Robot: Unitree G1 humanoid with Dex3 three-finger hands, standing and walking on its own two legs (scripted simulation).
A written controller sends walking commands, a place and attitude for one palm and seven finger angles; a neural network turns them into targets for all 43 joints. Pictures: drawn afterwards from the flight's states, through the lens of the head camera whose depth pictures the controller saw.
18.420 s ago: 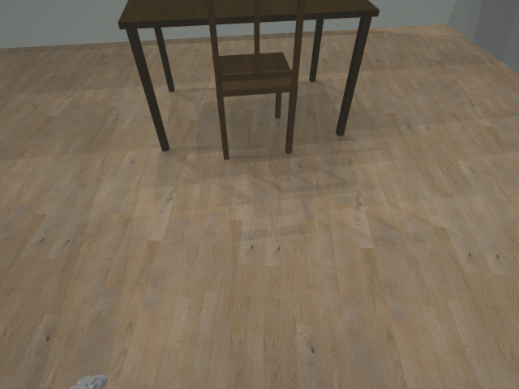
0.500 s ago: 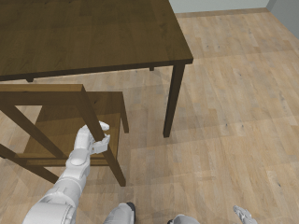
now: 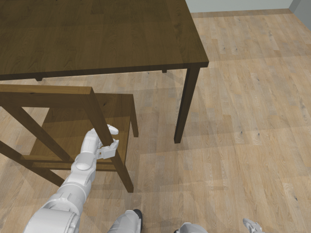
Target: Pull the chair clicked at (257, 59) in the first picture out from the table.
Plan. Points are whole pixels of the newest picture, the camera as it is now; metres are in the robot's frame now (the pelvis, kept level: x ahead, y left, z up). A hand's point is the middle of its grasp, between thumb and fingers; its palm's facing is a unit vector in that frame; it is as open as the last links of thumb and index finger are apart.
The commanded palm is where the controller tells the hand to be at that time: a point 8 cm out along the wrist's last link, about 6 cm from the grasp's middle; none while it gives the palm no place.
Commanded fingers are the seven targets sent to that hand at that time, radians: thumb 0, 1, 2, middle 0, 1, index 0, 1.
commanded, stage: step backward, pulling the chair out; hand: left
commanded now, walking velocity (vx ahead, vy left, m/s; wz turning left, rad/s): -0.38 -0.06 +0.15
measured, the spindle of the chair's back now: (44, 137) +0.38 +0.34 -0.05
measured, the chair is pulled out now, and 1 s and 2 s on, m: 0.15 0.15 0.21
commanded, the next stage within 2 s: none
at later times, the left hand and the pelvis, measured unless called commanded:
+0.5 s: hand (111, 147) +0.35 +0.14 -0.06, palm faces -0.03 -0.98 -0.21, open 6.0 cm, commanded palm +0.35 +0.19 -0.05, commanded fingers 0.00 0.90 0.90 -0.50 -1.45 -0.50 -1.45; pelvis -0.01 -0.01 +0.00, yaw +1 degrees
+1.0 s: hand (111, 150) +0.34 +0.14 -0.06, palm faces -0.02 -0.98 -0.21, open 6.0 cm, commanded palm +0.33 +0.19 -0.05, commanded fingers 0.00 0.90 0.90 -0.50 -1.45 -0.50 -1.45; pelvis -0.03 -0.01 +0.00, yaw +1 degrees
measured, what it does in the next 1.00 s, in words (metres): stands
